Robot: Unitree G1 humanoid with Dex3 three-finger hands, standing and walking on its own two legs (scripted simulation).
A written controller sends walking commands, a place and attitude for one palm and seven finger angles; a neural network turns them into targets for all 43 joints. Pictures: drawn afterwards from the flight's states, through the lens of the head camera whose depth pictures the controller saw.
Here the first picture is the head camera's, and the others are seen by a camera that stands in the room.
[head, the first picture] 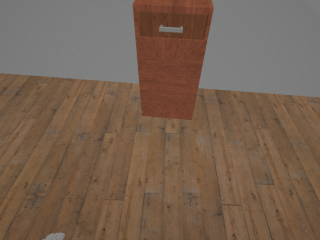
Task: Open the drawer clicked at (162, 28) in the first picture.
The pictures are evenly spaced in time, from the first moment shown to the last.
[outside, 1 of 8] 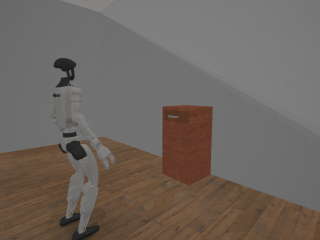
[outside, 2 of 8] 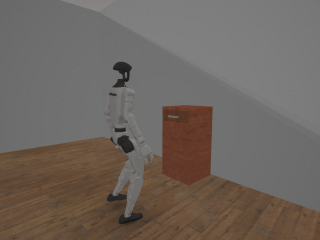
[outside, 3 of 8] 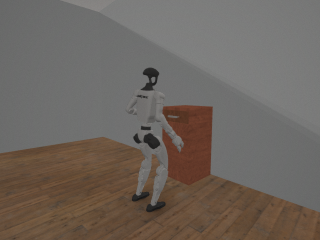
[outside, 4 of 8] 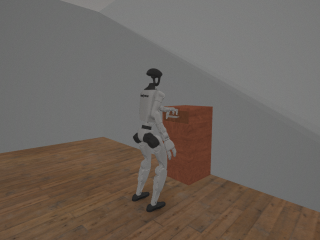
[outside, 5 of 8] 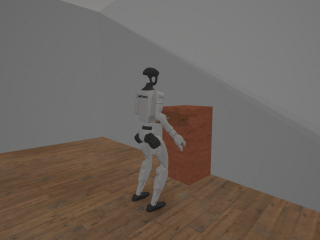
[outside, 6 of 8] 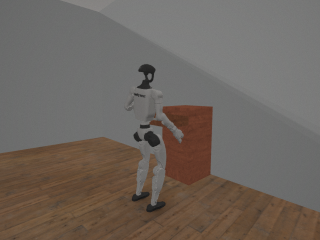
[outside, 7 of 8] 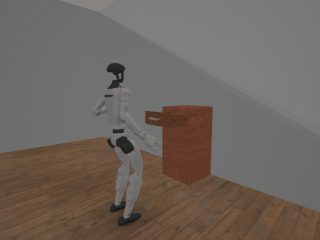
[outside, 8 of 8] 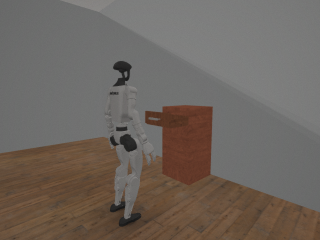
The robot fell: no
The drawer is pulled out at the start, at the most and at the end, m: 0.00 0.30 0.30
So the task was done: yes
